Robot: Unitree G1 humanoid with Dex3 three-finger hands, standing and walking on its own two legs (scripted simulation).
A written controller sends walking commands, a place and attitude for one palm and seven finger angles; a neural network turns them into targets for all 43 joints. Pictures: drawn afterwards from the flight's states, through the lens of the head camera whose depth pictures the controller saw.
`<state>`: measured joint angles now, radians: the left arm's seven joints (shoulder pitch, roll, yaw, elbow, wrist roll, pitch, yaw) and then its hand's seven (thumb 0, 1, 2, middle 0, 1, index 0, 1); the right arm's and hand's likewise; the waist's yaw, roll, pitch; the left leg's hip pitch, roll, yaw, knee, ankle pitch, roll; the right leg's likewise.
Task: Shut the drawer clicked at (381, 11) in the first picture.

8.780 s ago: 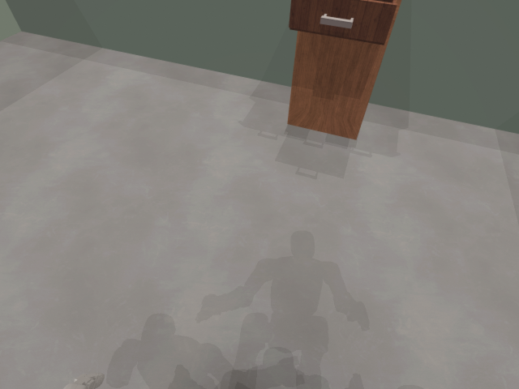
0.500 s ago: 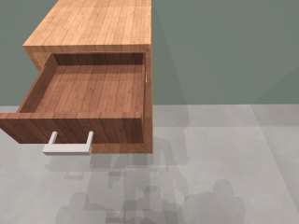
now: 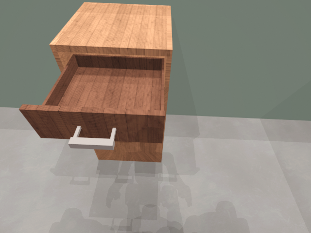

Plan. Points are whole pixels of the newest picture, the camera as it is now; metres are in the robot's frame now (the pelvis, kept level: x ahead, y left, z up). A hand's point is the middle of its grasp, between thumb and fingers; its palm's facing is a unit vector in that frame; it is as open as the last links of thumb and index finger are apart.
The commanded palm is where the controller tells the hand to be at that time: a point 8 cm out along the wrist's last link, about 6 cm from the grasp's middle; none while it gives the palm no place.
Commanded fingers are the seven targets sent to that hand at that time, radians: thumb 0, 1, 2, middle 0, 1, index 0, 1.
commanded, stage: come to a stop and stand still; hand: left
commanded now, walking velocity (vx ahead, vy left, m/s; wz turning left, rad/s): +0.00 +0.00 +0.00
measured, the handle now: (94, 137) +0.37 +0.21 +0.01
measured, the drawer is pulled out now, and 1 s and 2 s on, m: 0.30 0.30 0.30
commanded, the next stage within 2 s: look again from close up in 0.06 s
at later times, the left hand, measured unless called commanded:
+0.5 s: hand out of the picture +0.01 +0.16 -0.17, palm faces -0.01 -0.98 -0.20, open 7.4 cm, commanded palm none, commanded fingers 0.00 0.90 0.90 -0.20 -0.30 -0.20 -0.30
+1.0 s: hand out of the picture +0.01 +0.16 -0.18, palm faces +0.02 -0.98 -0.18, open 7.4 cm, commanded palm none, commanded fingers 0.00 0.90 0.90 -0.20 -0.30 -0.20 -0.30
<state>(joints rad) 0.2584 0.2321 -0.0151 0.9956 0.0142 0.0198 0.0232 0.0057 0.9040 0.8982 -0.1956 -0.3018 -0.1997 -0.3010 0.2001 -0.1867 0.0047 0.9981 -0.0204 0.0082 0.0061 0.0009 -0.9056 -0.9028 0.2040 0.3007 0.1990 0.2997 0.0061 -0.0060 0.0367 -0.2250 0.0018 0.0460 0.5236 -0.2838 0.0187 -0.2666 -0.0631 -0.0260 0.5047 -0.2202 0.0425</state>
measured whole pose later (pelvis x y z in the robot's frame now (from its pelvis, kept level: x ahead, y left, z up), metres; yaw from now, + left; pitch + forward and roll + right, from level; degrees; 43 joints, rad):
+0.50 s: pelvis +0.00 -0.01 +0.00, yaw -1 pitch -2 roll +1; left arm 0.27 0.16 -0.02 1.08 0.01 0.00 0.04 0.01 0.91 0.90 -0.20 -0.30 -0.20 -0.30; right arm 0.24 -0.16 0.00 1.13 -0.01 0.00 0.00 0.00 -0.91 -0.90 0.20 0.30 0.20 0.30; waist -0.01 -0.01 0.05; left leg -0.19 0.01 0.06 0.48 -0.26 0.01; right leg -0.25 -0.06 -0.01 0.49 -0.21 0.03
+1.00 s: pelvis +0.02 -0.01 +0.00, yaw -1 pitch +0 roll +0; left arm 0.33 0.15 0.01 1.07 0.02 0.00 0.02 0.00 0.91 0.90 -0.20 -0.30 -0.20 -0.30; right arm 0.31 -0.16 -0.01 1.14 -0.02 0.01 0.00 0.00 -0.91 -0.90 0.20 0.30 0.20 0.30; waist 0.00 -0.01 0.02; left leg -0.20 0.01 0.06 0.52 -0.32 0.01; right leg -0.26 -0.05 -0.02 0.53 -0.27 0.02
